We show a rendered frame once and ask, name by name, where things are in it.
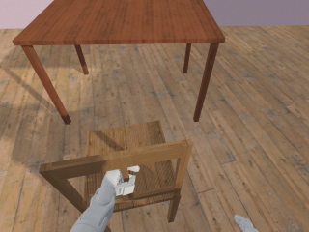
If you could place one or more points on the right robot hand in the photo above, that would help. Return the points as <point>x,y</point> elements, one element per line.
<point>244,224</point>

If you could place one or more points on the left robot forearm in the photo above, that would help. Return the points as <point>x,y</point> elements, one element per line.
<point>96,216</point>

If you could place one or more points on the chair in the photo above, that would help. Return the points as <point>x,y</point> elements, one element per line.
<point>142,145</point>

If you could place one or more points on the table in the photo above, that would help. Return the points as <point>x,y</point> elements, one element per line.
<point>87,22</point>

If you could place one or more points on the left robot hand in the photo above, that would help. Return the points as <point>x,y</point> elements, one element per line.
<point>114,179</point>

